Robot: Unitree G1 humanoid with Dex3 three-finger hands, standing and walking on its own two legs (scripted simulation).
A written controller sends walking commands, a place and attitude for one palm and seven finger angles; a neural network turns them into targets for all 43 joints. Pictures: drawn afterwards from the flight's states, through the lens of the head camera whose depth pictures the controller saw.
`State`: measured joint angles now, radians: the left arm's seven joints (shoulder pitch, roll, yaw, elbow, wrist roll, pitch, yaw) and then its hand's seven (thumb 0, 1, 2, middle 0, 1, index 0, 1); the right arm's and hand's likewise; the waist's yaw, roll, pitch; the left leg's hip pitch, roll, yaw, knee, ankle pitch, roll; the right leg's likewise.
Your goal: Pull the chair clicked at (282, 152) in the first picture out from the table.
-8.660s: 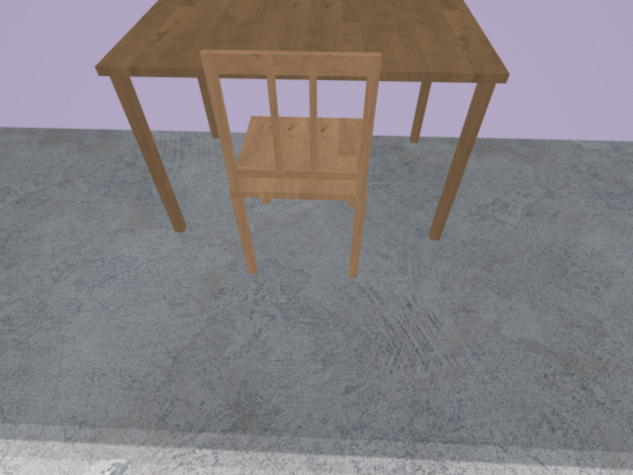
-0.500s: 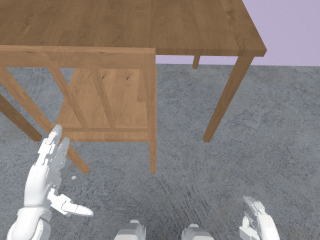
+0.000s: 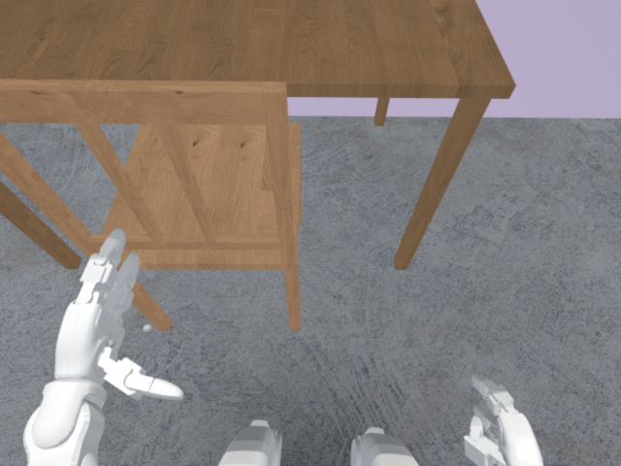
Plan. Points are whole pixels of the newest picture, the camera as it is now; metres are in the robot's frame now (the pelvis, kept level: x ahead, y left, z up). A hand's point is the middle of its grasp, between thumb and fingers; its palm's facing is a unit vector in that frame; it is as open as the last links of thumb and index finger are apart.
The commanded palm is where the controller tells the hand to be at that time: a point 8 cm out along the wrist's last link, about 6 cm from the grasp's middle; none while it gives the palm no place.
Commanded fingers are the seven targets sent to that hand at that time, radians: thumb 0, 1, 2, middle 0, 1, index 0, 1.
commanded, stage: aim the fingers beside a spindle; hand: left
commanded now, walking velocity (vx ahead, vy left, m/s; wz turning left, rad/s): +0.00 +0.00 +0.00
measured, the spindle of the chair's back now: (128, 190) +0.51 +0.32 -0.01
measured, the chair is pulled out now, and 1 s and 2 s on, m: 0.00 0.00 0.00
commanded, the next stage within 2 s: push the fingers through the gap in 1.70 s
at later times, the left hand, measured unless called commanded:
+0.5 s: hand (166, 302) +0.31 +0.20 +0.02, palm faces +0.04 -1.00 -0.04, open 17.0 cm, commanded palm +0.29 +0.25 +0.02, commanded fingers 0.00 -0.50 0.30 -0.06 -0.08 -0.06 -0.08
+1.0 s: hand (186, 275) +0.36 +0.19 +0.00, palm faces +0.03 -1.00 -0.02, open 17.0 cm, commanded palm +0.34 +0.24 +0.00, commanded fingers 0.00 -0.50 0.30 -0.06 -0.08 -0.06 -0.08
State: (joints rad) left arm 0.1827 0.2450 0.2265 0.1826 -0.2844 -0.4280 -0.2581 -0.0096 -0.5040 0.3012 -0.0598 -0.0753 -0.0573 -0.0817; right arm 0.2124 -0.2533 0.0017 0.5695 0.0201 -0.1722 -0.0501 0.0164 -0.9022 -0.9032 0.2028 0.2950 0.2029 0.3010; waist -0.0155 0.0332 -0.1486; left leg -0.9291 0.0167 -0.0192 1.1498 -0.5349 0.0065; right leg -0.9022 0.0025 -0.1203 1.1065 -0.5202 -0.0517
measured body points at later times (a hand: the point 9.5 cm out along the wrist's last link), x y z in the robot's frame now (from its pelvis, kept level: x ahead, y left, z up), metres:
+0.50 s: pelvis -0.01 +0.00 -0.01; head +0.09 +0.01 +0.43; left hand +0.30 +0.25 +0.03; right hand +0.15 -0.25 -0.11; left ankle +0.01 +0.11 -0.65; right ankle +0.01 -0.09 -0.65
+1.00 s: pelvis -0.01 +0.01 -0.02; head +0.11 +0.02 +0.41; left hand +0.35 +0.25 +0.00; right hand +0.12 -0.25 -0.13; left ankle +0.01 +0.11 -0.65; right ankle +0.01 -0.09 -0.65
